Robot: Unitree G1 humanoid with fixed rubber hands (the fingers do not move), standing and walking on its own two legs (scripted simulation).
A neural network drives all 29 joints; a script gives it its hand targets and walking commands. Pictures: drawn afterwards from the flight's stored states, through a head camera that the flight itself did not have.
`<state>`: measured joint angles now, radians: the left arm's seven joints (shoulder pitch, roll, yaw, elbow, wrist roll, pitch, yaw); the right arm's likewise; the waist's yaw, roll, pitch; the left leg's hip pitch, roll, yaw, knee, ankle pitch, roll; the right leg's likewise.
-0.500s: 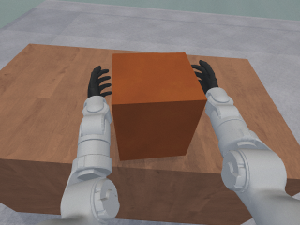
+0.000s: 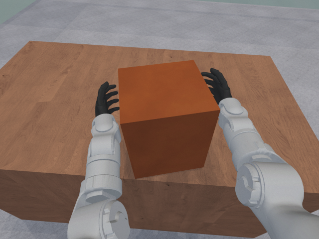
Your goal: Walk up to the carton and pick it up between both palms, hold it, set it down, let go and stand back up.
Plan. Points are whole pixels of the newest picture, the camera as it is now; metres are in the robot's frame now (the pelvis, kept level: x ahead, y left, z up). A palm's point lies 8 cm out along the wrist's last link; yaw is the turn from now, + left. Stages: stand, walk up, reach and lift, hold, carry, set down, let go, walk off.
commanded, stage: set down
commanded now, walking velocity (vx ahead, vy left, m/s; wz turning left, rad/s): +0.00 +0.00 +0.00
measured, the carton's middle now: (163, 121) +0.43 +0.02 +0.05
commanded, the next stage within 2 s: none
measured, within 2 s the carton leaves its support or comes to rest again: rests again in 0.12 s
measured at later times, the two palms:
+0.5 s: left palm (102, 118) +0.38 +0.17 +0.11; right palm (221, 99) +0.44 -0.13 +0.14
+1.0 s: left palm (103, 118) +0.38 +0.16 +0.11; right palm (222, 102) +0.44 -0.13 +0.13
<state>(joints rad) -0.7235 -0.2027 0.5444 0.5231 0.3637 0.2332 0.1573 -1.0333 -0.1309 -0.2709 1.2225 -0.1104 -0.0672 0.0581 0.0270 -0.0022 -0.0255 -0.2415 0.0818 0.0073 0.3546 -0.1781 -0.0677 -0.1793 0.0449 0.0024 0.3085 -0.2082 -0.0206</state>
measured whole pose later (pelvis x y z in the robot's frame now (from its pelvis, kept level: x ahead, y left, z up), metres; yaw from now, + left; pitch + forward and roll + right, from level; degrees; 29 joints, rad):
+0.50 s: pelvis -0.01 +0.00 +0.00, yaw +0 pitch +4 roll -1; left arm -0.70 -0.22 0.58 0.52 0.38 0.18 0.15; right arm -1.02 -0.11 -0.32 1.21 -0.19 -0.09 0.08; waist 0.03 0.00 -0.03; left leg -0.24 0.09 0.02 0.35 -0.18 -0.06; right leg -0.19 0.05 0.00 0.32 -0.21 -0.02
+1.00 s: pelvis -0.01 +0.00 +0.00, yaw +0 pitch +4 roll -1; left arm -0.71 -0.24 0.60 0.52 0.40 0.16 0.13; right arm -0.98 -0.10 -0.36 1.14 -0.23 -0.09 0.10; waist 0.03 0.00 -0.02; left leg -0.24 0.09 0.02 0.35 -0.18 -0.06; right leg -0.19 0.05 0.00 0.32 -0.21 -0.02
